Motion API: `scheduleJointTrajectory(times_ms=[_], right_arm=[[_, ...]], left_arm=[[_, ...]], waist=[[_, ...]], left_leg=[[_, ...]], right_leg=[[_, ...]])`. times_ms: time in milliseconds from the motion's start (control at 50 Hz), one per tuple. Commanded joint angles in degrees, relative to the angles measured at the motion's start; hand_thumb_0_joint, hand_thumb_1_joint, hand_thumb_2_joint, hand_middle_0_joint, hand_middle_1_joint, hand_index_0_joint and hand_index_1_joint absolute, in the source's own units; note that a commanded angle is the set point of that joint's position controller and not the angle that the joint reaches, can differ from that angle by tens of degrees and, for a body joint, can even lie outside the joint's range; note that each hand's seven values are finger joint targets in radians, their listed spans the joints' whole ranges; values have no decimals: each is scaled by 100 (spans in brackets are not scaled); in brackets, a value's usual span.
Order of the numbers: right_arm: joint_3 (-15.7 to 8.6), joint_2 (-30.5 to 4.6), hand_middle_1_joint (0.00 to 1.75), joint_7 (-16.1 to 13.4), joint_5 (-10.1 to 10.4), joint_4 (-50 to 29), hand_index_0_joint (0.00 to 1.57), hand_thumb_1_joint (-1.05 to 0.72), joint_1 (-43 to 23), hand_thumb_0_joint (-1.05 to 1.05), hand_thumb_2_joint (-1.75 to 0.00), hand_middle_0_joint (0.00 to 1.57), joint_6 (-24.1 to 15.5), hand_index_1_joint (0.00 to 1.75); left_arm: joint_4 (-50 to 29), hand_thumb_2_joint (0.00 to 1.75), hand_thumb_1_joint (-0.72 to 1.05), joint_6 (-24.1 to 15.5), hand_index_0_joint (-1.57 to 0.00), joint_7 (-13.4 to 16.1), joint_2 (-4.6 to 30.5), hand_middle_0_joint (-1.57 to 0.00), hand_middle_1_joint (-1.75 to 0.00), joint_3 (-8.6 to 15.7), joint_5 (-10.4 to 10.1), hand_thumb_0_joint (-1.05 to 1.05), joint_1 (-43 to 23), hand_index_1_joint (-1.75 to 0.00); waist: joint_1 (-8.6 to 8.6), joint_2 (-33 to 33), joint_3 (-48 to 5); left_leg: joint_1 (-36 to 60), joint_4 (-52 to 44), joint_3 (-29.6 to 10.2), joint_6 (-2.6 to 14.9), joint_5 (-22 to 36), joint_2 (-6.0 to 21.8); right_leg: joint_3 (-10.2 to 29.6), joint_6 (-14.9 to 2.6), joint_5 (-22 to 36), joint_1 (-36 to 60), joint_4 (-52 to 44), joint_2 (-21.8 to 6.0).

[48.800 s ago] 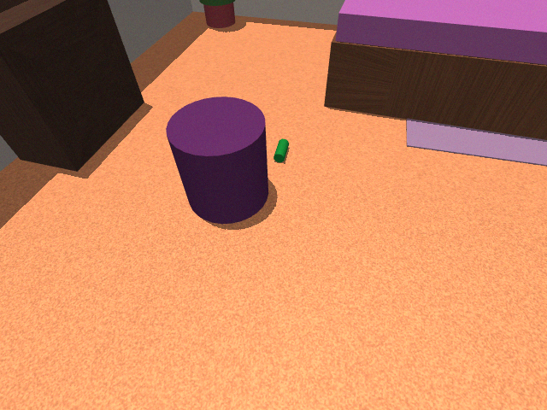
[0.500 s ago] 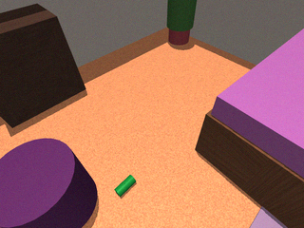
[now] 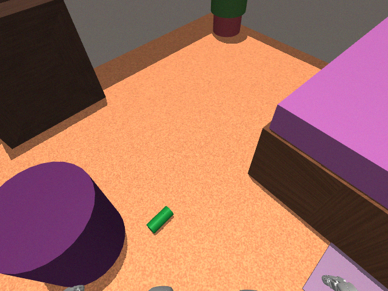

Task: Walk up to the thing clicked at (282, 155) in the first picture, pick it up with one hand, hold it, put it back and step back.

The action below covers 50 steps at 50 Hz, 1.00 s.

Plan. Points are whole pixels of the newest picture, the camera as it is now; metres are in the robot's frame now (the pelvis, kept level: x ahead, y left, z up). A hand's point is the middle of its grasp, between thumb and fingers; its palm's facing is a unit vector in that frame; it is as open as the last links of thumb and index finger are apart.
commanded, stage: step back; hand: left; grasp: from above
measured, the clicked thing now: (160, 219) +0.50 +0.20 -0.74
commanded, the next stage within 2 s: none
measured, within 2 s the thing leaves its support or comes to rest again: neither
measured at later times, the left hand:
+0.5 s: hand out of the picture +0.04 +0.32 -0.17, palm faces -0.09 -0.93 -0.37, open 7.3 cm
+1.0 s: hand out of the picture -0.09 +0.31 -0.15, palm faces -0.02 -0.91 -0.41, open 7.4 cm
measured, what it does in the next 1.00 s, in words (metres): walks backwards: right foot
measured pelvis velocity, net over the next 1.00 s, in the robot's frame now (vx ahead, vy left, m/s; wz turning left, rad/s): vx -0.22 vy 0.05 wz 0.00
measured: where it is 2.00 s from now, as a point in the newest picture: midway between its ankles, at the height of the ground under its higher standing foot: outside the picture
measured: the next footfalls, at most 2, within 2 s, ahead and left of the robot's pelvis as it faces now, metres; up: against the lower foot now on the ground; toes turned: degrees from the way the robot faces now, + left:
right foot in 0.64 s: -0.11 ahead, -0.08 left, +0.00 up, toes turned -3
left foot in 1.02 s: -0.20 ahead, +0.17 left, +0.00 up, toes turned -2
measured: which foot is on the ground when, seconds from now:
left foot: down 0.00-0.66, up 0.68-1.00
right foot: down 0.00-0.16, up 0.18-0.62, down 0.64-1.00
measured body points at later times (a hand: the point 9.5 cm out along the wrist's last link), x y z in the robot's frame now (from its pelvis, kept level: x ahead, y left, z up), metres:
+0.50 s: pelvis -0.08 +0.06 -0.01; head +0.00 +0.07 +0.43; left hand +0.04 +0.36 -0.15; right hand +0.00 -0.25 -0.13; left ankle -0.03 +0.14 -0.74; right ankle -0.12 -0.08 -0.69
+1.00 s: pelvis -0.22 +0.05 -0.02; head -0.16 +0.04 +0.42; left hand -0.09 +0.35 -0.12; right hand -0.14 -0.28 -0.14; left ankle -0.24 +0.17 -0.74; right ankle -0.15 -0.07 -0.74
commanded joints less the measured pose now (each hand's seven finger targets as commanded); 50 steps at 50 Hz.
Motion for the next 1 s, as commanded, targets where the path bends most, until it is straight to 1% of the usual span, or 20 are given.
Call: scheduleJointTrajectory(times_ms=[0,60,100,120,140,160,180,240,400,480,540,600,620,640,660,720,880,920,960,980], right_arm=[[-347,-1063,30,-26,1,-646,20,-90,623,0,-90,20,164,30],[-377,-1050,30,-21,6,-796,20,-90,683,0,-90,20,135,30],[-395,-1013,30,-38,-85,-739,20,-90,945,0,-90,20,59,30],[-439,-1091,30,-59,-181,-797,20,-90,924,0,-90,20,12,30],[-554,-1571,30,-88,-305,-948,20,-90,750,0,-90,20,-52,30],[-628,-2049,30,-89,-230,-1025,20,-90,701,0,-90,20,-79,30],[-658,-2111,30,-110,-192,-1090,20,-90,652,0,-90,20,-86,30],[-505,-1465,30,-235,-202,-1281,20,-90,42,0,-90,20,-105,30],[-505,-1310,30,-326,-133,-1382,20,-90,743,0,-90,20,-96,30],[-514,-1458,30,-291,-132,-1583,20,-90,466,0,-90,20,-94,30],[-504,-1521,30,-258,-133,-1647,20,-90,297,0,-90,20,-89,30],[-450,-1443,30,-203,-76,-1659,20,-90,-11,0,-90,20,-16,30],[-398,-1263,30,-190,-26,-1711,20,-90,48,0,-90,20,-10,30],[-360,-1022,30,-200,-5,-1753,20,-90,-146,0,-90,20,-1,30],[-428,-1152,30,-239,-55,-1666,20,-90,-160,0,-90,20,40,30],[-368,-1082,30,-234,40,-1400,20,-90,577,0,-90,20,26,30],[-309,-1042,30,-254,-53,-1588,20,-90,451,0,-90,20,-32,30],[-344,-1039,30,-226,-88,-1493,20,-90,811,0,-90,20,-43,30],[-395,-1033,30,-197,-106,-1301,20,-90,1249,0,-90,20,-98,30],[-473,-1204,30,-193,-158,-1321,20,-90,1202,0,-90,20,-119,30]], left_arm=[[-993,90,90,-31,-20,127,1778,-20,-30,464,194,0,-724,-30],[-1172,90,90,19,-20,132,1613,-20,-30,400,223,0,-721,-30],[-1246,90,90,101,-20,116,1598,-20,-30,362,144,0,-651,-30],[-1297,90,90,177,-20,101,1438,-20,-30,331,85,0,-513,-30],[-1384,90,90,236,-20,106,1063,-20,-30,283,0,0,-292,-30],[-1374,90,90,288,-20,175,1089,-20,-30,301,7,0,-298,-30],[-1302,90,90,305,-20,248,1204,-20,-30,314,45,0,-285,-30],[-1154,90,90,316,-20,265,1300,-20,-30,303,-35,0,61,-30],[-1445,90,90,197,-20,180,1268,-20,-30,359,87,0,23,-30],[-1413,90,90,180,-20,115,1264,-20,-30,402,109,0,452,-30],[-1365,90,90,156,-20,35,1254,-20,-30,437,132,0,727,-30],[-1151,90,90,94,-20,7,1210,-20,-30,484,183,0,1368,-30],[-1263,90,90,58,-20,9,1585,-20,-30,567,275,0,1263,-30],[-1424,90,90,56,-20,-15,2062,-20,-30,674,204,0,946,-30],[-1678,90,90,27,-20,14,2211,-20,-30,681,279,0,532,-30],[-1863,90,90,3,-20,103,1605,-20,-30,544,221,0,-221,-30],[-2009,90,90,70,-20,178,1495,-20,-30,498,254,0,638,-30],[-2100,90,90,105,-20,160,1609,-20,-30,494,226,0,385,-30],[-2166,90,90,168,-20,110,1636,-20,-30,456,151,0,208,-30],[-2176,90,90,206,-20,87,1516,-20,-30,397,144,0,287,-30]], waist=[[-251,-1308,-868],[-148,-1257,-853],[-202,-1059,-969],[-166,-522,-842],[-7,812,-889],[-86,1034,-994],[-198,1103,-1107],[196,714,-1165],[-264,515,-1012],[-140,542,-1210],[-48,555,-1289],[273,402,-1222],[194,-473,-1020],[311,-1570,-569],[316,-1553,-271],[-186,-888,-330],[410,-1147,-942],[224,-1316,-1146],[-37,-1017,-1261],[-25,-640,-1184]], left_leg=[[-46,2262,-343,341,-1595,-199],[-347,1482,-82,283,-1151,-164],[-83,-94,230,229,-74,-203],[64,-817,-114,222,1411,26],[477,-1108,-1770,495,3190,1144],[474,-967,-2263,932,4295,1594],[307,-1098,-2635,988,3855,1731],[850,-611,-1162,694,3641,1029],[1672,-437,-1206,1359,3863,1367],[1198,-543,-1285,1489,2873,1542],[777,-598,-1190,1289,1922,1434],[-225,-262,-800,696,985,1036],[-1045,417,-457,317,127,491],[-1379,1721,166,-1,-1465,-627],[-1128,3011,-429,-57,-2102,-714],[-1149,3736,-762,-5,-1247,-960],[-1209,1657,-175,-147,-1675,-507],[-699,775,4,-18,-1361,-305],[131,-671,279,105,-18,-336],[501,-859,-331,274,375,3]], right_leg=[[1392,-1497,2450,-641,-290,-1935],[1050,-1194,2449,-320,274,-1503],[824,-885,2187,-80,980,-1212],[659,-625,1553,-302,1564,-842],[476,-308,-299,-1143,2557,147],[1152,-239,-2530,-1491,3274,786],[1683,-245,-2716,-1472,3872,874],[1754,-238,-1710,-1957,4524,797],[1216,65,-1762,-1838,3210,584],[940,-22,-1664,-1325,2732,437],[682,-147,-1448,-874,1933,316],[709,-427,-195,146,284,190],[1974,-777,-201,207,-56,-560],[3273,-1557,-93,-571,-725,-1634],[3791,-2015,328,-1488,-857,-2160],[1857,-1248,1714,-1040,-313,-1072],[1794,-1376,2577,809,324,-1279],[1750,-1258,2496,658,501,-1286],[1396,-932,2009,192,893,-1022],[1308,-627,1197,-510,1092,-745]])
